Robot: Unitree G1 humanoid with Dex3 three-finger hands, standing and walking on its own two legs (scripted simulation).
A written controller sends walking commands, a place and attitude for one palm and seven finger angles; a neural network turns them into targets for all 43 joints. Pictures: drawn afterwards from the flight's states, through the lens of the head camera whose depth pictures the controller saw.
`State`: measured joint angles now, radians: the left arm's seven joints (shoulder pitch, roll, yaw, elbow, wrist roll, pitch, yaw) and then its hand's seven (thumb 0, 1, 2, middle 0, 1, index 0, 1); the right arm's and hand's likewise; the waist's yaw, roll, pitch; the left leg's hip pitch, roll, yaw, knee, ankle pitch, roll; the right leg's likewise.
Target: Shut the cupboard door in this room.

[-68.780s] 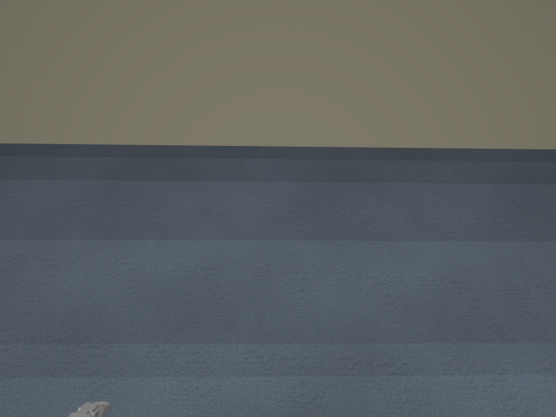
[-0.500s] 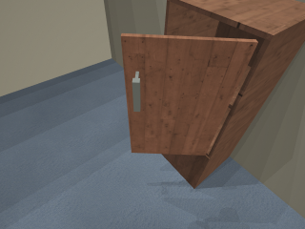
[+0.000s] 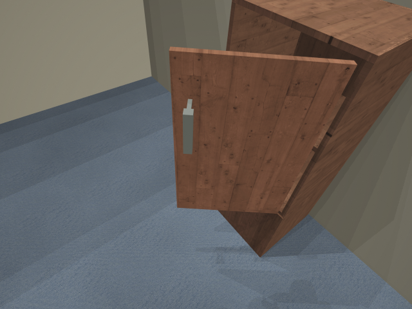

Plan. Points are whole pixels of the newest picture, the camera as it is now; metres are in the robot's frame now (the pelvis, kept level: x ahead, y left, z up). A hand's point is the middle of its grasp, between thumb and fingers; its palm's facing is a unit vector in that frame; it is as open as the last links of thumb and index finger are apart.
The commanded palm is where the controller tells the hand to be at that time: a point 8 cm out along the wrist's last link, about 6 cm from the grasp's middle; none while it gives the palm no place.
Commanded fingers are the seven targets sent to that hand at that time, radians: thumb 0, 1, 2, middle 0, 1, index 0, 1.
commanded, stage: shuffle to correct the standing spot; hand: left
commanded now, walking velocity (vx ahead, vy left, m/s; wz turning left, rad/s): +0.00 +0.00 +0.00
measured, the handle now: (188, 126) +0.49 +0.08 +0.08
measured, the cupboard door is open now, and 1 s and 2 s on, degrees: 50 50 50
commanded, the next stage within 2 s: come to a stop and stand still in 0.86 s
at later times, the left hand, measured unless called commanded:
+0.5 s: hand out of the picture -0.01 +0.14 -0.19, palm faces +0.03 -0.99 -0.17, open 7.4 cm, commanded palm none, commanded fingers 0.00 0.90 0.90 -0.20 -0.30 -0.20 -0.30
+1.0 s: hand out of the picture +0.11 +0.09 -0.18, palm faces -0.01 -0.98 -0.18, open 7.3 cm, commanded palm none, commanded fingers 0.00 0.90 0.90 -0.20 -0.30 -0.20 -0.30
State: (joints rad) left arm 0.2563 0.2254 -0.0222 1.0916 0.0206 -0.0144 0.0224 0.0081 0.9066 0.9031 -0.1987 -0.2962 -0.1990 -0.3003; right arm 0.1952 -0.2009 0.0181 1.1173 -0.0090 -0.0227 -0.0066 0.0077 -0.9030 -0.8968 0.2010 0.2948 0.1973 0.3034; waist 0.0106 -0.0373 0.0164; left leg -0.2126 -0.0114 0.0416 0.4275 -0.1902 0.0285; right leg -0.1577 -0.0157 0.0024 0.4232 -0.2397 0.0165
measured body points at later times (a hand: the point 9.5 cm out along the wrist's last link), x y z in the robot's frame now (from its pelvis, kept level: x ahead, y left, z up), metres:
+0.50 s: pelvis +0.02 -0.04 -0.01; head +0.04 -0.02 +0.44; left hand -0.01 +0.19 -0.17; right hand +0.01 -0.27 -0.16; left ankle +0.02 +0.09 -0.73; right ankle -0.01 -0.13 -0.74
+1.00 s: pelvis +0.04 -0.10 +0.00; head +0.08 -0.08 +0.45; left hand +0.11 +0.14 -0.16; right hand +0.04 -0.34 -0.15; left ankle +0.04 +0.04 -0.74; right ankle +0.07 -0.27 -0.71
